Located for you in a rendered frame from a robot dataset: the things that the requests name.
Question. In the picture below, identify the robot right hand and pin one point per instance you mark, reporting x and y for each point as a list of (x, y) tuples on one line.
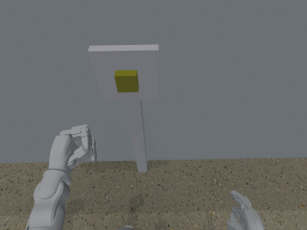
[(249, 219)]

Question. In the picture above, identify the panel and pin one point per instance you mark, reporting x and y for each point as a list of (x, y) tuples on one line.
[(105, 60)]

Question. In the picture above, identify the robot left forearm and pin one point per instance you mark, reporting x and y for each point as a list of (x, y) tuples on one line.
[(50, 197)]

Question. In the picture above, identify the robot left hand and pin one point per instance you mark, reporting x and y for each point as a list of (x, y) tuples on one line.
[(65, 154)]

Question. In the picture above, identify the button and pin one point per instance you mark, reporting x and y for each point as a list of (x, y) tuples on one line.
[(126, 81)]

